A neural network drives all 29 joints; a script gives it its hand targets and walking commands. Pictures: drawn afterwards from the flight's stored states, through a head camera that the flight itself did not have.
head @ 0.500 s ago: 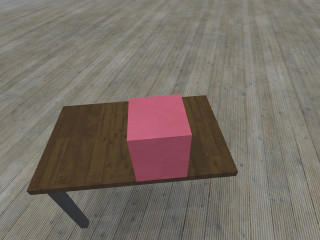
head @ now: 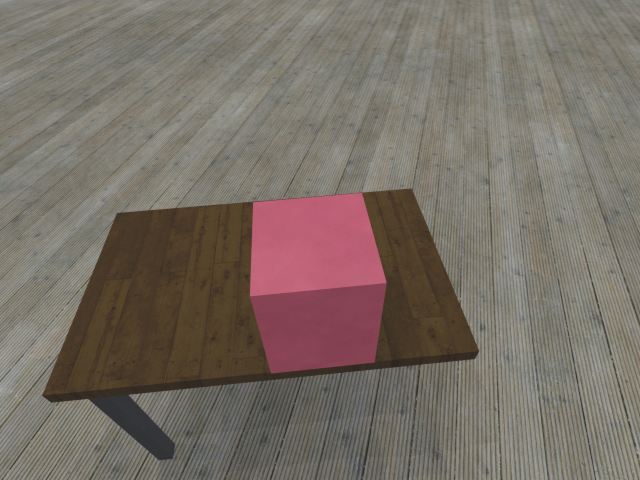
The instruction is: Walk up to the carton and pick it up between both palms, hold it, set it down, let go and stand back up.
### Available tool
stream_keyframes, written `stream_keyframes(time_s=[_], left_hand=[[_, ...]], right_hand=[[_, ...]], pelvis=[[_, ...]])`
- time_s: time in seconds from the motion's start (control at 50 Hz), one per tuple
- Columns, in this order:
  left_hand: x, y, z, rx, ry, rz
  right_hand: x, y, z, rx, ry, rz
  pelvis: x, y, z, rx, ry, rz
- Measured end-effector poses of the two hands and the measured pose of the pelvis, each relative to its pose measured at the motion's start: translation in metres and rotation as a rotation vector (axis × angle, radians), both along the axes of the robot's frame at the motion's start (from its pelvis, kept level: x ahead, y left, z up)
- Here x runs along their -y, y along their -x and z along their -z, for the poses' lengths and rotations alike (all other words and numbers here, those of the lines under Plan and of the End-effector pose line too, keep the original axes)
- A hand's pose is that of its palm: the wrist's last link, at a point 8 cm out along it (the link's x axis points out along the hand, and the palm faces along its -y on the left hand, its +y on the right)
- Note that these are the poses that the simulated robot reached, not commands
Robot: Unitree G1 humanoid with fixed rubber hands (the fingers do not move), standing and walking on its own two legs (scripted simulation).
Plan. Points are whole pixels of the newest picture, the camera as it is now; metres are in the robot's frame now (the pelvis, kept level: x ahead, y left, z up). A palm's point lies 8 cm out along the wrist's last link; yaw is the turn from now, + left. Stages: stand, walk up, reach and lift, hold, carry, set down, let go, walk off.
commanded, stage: stand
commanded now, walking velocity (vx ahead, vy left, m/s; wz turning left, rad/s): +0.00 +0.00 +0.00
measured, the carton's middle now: (315, 284) +0.49 +0.03 -0.10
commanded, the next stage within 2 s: none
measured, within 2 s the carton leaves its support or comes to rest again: neither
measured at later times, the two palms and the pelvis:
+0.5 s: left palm out of the picture +0.08 +0.29 -0.12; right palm out of the picture +0.06 -0.29 -0.12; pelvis +0.02 +0.00 +0.00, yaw +0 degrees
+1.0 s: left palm out of the picture +0.08 +0.29 -0.12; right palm out of the picture +0.07 -0.29 -0.12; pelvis +0.02 +0.00 +0.00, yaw +0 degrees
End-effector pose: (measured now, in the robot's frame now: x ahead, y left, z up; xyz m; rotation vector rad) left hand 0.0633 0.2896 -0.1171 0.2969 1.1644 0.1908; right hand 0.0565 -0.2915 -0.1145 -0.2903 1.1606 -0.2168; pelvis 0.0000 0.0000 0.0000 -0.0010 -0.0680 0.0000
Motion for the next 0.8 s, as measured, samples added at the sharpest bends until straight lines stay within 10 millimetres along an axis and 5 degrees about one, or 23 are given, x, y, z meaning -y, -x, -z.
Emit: stream_keyframes(time_s=[0.8], left_hand=[[-0.001, -0.016, 0.001, -0.041, -0.008, -0.018]], right_hand=[[0.001, -0.013, 0.001, -0.045, 0.01, 0.016]], pelvis=[[-0.001, -0.02, -0.003, -0.015, -0.001, -0.002]])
